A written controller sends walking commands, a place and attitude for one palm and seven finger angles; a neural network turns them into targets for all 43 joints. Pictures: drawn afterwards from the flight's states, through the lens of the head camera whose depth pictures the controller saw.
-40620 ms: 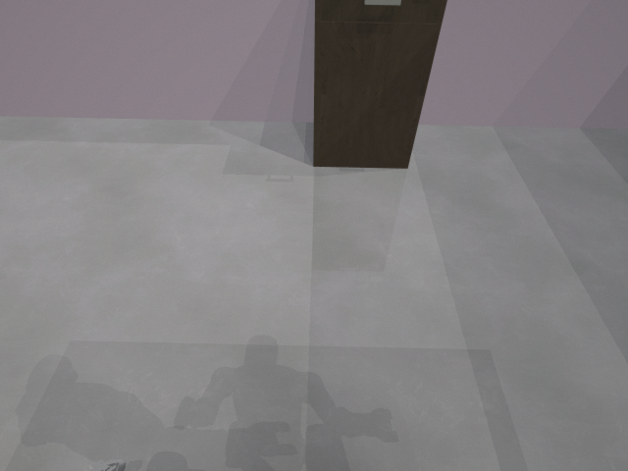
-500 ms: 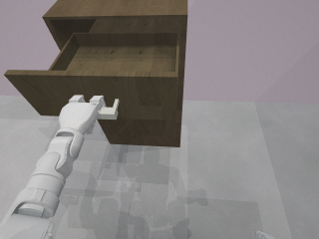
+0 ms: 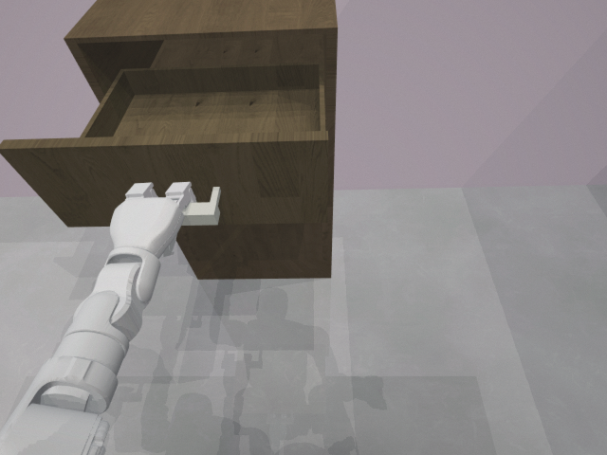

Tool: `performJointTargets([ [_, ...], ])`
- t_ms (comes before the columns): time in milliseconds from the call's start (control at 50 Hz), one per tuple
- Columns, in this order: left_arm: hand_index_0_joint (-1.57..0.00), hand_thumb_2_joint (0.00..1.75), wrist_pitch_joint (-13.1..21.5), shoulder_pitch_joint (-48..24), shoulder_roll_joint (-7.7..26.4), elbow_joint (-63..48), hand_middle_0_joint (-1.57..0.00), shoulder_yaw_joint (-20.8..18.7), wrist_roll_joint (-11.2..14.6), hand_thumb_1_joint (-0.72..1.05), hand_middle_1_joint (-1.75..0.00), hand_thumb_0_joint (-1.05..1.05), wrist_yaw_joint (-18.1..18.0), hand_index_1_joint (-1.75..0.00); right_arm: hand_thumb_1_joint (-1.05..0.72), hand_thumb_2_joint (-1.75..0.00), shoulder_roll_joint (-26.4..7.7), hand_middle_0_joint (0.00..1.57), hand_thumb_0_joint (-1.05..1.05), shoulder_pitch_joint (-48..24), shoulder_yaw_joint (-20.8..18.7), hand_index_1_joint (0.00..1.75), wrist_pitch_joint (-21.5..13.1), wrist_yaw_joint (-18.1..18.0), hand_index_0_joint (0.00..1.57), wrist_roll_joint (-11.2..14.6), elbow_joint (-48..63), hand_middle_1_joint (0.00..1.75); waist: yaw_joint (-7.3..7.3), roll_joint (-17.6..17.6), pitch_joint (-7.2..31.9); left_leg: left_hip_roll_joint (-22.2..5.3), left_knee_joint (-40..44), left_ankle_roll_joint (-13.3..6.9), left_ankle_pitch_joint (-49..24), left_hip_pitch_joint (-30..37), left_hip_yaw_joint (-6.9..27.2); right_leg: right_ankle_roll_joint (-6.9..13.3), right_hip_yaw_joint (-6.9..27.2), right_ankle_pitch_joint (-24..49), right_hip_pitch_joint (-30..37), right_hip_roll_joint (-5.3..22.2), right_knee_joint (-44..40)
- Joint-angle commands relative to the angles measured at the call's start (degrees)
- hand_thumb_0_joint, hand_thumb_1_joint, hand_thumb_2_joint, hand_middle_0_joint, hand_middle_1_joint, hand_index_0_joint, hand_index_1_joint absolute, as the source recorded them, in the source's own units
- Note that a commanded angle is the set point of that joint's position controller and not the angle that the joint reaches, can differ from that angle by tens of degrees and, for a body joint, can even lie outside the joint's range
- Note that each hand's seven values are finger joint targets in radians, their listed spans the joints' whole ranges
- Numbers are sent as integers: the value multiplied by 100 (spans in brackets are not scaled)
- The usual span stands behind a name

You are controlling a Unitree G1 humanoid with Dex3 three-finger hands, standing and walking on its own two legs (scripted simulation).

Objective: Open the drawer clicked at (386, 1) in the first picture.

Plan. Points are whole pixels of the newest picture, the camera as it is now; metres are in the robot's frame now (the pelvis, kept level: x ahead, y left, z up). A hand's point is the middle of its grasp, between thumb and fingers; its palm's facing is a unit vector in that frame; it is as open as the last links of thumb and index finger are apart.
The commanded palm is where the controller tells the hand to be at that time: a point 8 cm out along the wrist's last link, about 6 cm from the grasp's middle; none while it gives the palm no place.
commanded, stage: pull the drawer open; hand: left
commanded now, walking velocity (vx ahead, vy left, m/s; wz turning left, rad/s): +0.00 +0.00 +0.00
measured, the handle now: (175, 203) +0.46 +0.20 +0.06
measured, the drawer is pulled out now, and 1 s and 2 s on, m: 0.30 0.26 0.30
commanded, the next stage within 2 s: relax the arm and regain balance in 1.70 s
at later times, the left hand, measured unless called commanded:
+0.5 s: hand (169, 224) +0.44 +0.21 +0.04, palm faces -0.03 -0.02 -1.00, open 6.0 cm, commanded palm +0.42 +0.21 +0.10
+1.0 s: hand (172, 213) +0.46 +0.21 +0.04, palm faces -0.07 -0.01 -1.00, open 5.7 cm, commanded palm +0.44 +0.22 +0.10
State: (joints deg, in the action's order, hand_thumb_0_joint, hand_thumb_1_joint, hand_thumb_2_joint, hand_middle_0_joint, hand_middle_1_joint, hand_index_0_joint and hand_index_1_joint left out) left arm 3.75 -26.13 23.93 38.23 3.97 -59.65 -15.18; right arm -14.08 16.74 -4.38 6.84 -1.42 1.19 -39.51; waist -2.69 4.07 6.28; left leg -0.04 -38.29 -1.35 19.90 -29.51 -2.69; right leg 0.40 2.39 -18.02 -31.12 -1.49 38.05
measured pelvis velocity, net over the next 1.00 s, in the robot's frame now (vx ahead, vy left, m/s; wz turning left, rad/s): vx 0.05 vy -0.03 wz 0.03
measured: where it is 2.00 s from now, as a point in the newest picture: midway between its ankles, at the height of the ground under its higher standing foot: outside the picture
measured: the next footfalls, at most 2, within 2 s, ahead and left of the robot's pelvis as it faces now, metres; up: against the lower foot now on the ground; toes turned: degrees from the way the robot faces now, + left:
none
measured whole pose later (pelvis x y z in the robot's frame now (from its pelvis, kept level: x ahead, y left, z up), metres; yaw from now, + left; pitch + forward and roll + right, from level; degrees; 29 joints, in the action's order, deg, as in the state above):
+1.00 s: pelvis +0.05 -0.03 +0.00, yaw +2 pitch +16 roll +1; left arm 9.1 -31.7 28.0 43.3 1.4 -59.5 -12.8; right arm -16.5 15.9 -5.6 8.2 -2.0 0.0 -41.4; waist -2.0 3.6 6.7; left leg -0.5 -38.9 -0.8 20.6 -31.3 0.2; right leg 2.9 0.1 -21.7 -31.9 -2.3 38.1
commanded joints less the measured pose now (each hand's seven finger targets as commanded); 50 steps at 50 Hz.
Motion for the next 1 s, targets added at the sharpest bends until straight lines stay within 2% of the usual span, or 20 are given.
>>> performJointTargets([
  [0,-40,90,91,-464,963,-2331,-40,-547,283,90,-135,0,-262,-135,-90,-90,-759,20,0,-452,-234,30,-263,6,20,5,952,30,487,-257,2156,28,374,-9,-2924,1287,144,212,-319,2060,1373,-110,-328],
  [100,-40,90,-250,1246,835,-3753,-40,-606,426,90,-135,0,-102,-135,-90,-90,-754,20,0,-669,-191,30,-339,145,20,-30,1185,30,637,34,2153,-112,259,117,-4266,1670,231,173,-354,2541,1420,-90,-212],
  [140,-40,90,-374,1708,544,-4252,-40,-395,496,90,-135,0,-23,-135,-90,-90,-731,20,0,-729,-163,30,-379,208,20,-51,1274,30,607,31,2086,-174,208,138,-4598,1792,291,135,-395,2639,1339,-70,-187],
  [180,-40,90,-471,2193,740,-4528,-40,-628,494,90,-135,0,15,-135,-90,-90,-747,20,0,-755,-163,30,-403,244,20,-83,1272,30,649,-78,2141,-204,119,141,-5024,1858,288,106,-364,2962,1405,-57,-128],
  [240,-40,90,-536,110,1011,-4230,-40,-565,300,90,-135,0,-49,-135,-90,-90,-795,20,0,-530,-176,30,-406,148,20,-121,973,30,284,211,2114,-175,-3,165,-4956,2039,321,89,-356,2940,1041,-92,-128],
  [300,-40,90,-567,-1898,1143,-2798,-40,-350,-43,90,-135,0,-170,-135,-90,-90,-822,20,0,-247,-162,30,-356,-4,20,-104,477,30,-110,-39,1610,-53,-46,169,-3962,1753,272,123,-422,2469,509,-117,-214],
  [340,-40,90,-545,-2530,1070,-2325,-40,-175,-121,90,-135,0,-165,-135,-90,-90,-802,20,0,-118,-199,30,-336,-67,20,-91,349,30,-94,37,1924,12,-84,163,-4121,1881,253,151,-407,2661,573,-95,-197],
  [380,-40,90,-566,-3049,916,-2123,-40,27,-20,90,-135,0,-58,-135,-90,-90,-795,20,0,65,-236,30,-294,-87,20,-102,238,30,-127,106,2460,4,-274,162,-5228,2287,274,125,-390,3386,688,-69,-76],
  [420,-40,90,-607,-2008,1028,-2250,-40,-270,142,90,-135,0,116,-135,-90,-90,-784,20,0,-69,-246,30,-186,-15,20,-151,378,30,262,64,2992,27,-325,127,-6041,2413,284,99,-360,4004,1258,-64,32],
  [460,-40,90,-522,-2383,1007,-2301,-40,-162,249,90,-135,0,265,-135,-90,-90,-783,20,0,-149,-219,30,-83,-10,20,-141,437,30,125,-208,2958,61,-233,84,-5297,2191,292,75,-335,3780,1399,-38,-78],
  [480,-40,90,-443,-2396,924,-2205,-40,-87,294,90,-135,0,310,-135,-90,-90,-753,20,0,-236,-192,30,-50,-24,20,-118,492,30,91,-278,2585,95,-104,41,-4540,1955,269,82,-344,3416,1323,-42,-195],
  [520,-40,90,-177,-2347,1203,-1889,-40,-359,235,90,-135,0,300,-135,-90,-90,-764,20,0,-357,-139,30,-15,-89,20,-108,555,30,111,-594,1950,170,118,-54,-3169,1416,184,118,-313,2864,1291,-25,-393],
  [540,-40,90,-39,-2380,1039,-1833,-40,-215,212,90,-135,0,291,-135,-90,-90,-738,20,0,-415,-114,30,-24,-101,20,-109,619,30,105,-522,1812,210,161,-82,-2925,1311,147,134,-290,2828,1274,-10,-434],
  [560,-40,90,60,-2314,1207,-1712,-40,-384,157,90,-135,0,261,-135,-90,-90,-751,20,0,-363,-128,30,-23,-107,20,-106,601,30,121,-560,1752,186,136,-87,-3160,1301,135,149,-268,3010,1306,-17,-427],
  [580,-40,90,130,-2290,1089,-1686,-40,-323,159,90,-135,0,260,-135,-90,-90,-734,20,0,-288,-136,30,-28,-84,20,-124,582,30,125,-434,1858,180,30,-105,-3854,1396,127,129,-255,3555,1319,-17,-310],
  [620,-40,90,200,-2379,1368,-1690,-40,-604,146,90,-135,0,255,-135,-90,-90,-767,20,0,-91,-224,30,-8,-32,20,-170,502,30,168,-417,2412,176,-227,-80,-4932,1525,156,63,-213,4427,1496,-37,-40],
  [660,-40,90,264,-2520,1699,-1642,-40,-851,133,90,-135,0,217,-135,-90,-90,-800,20,0,4,-262,30,4,-20,20,-213,468,30,184,-350,2711,212,-261,-73,-4569,1414,134,51,-154,4412,1640,-14,-27],
  [740,-40,90,506,-2598,1606,-1207,-40,-796,144,90,-135,0,86,-135,-90,-90,-789,20,0,-73,-252,30,-15,-58,20,-144,490,30,79,-459,1995,269,-18,-111,-2570,914,77,134,-180,3059,1270,-32,-304],
  [840,-40,90,476,-2717,1907,-968,-40,-1042,167,90,-135,0,-44,-135,-90,-90,-843,20,0,147,-316,30,-16,-74,20,-151,367,30,64,-587,2566,328,-185,-117,-3276,692,23,-23,-49,4648,1831,64,-16],
  [980,-40,90,544,-2994,2087,-446,-40,-1040,152,90,-135,0,-72,-135,-90,-90,-882,20,0,185,-294,30,-32,-142,20,-93,347,30,15,-425,2370,341,-53,-128,-2411,418,1,10,-8,3874,1759,67,-162],
])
